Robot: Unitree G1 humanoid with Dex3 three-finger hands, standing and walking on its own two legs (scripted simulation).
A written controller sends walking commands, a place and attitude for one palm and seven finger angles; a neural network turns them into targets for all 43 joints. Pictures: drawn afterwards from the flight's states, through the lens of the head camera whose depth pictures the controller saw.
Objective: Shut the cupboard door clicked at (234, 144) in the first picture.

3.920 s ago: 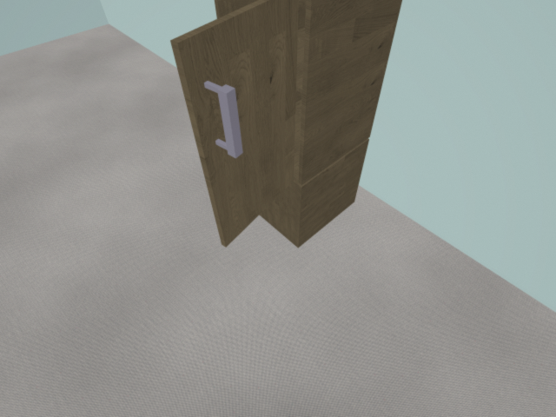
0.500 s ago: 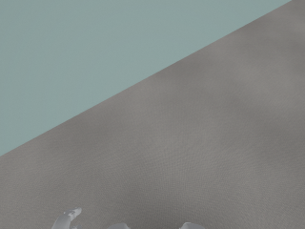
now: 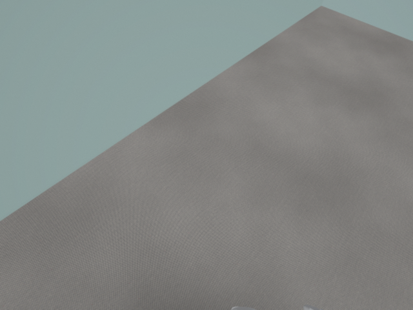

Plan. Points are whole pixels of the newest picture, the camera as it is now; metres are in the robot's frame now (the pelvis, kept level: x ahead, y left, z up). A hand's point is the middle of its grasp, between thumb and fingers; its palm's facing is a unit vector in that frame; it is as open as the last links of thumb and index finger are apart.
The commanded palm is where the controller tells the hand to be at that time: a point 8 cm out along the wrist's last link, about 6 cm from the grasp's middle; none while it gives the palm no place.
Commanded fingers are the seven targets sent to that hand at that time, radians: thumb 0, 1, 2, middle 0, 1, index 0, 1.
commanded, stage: walk around to get in front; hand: left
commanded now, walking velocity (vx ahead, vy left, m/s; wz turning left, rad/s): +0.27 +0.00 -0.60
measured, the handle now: out of the picture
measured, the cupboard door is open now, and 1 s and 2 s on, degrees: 100 100 100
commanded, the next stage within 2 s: walk to a spot facing it in 1.04 s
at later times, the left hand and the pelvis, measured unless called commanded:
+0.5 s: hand (194, 235) +0.30 +0.05 -0.16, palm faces -0.34 -0.91 -0.24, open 7.4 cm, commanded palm none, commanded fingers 0.00 0.90 0.90 -0.20 -0.30 -0.20 -0.30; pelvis +0.12 -0.10 -0.01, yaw -19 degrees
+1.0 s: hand (201, 226) +0.34 +0.03 -0.19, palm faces -0.34 -0.93 -0.15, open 7.4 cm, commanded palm none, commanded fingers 0.00 0.90 0.90 -0.20 -0.30 -0.20 -0.30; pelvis +0.37 -0.16 -0.02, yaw -27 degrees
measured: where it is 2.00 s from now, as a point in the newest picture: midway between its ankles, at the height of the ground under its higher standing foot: (260, 238)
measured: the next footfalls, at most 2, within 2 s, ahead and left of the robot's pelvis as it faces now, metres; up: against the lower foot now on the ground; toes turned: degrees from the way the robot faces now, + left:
right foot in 0.36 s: +0.17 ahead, -0.17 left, +0.00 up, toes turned -23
left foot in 0.96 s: +0.51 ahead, -0.12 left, +0.00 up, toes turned -20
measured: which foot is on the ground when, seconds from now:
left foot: down 0.00-0.38, up 0.40-0.94, down 0.96-1.00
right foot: up 0.00-0.34, down 0.36-0.96, up 0.98-1.00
